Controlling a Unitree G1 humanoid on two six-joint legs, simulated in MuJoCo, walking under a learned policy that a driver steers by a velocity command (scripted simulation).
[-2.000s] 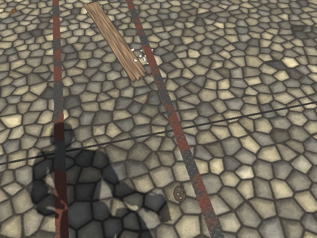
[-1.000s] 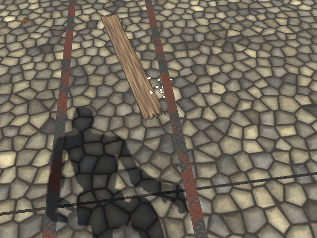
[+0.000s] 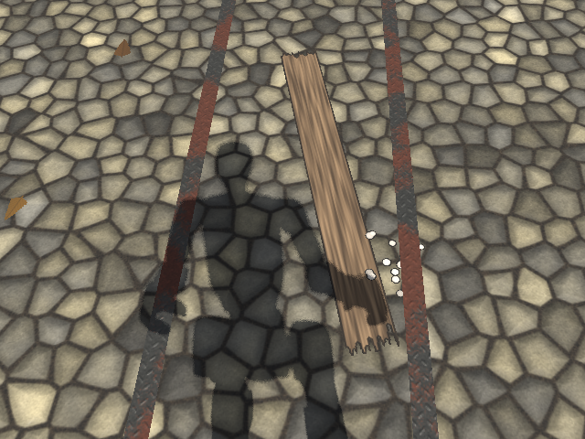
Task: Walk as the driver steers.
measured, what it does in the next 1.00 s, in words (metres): steps on the spot, turning right: left foot, then right foot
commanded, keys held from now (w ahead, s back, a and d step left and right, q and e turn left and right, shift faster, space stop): e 1.00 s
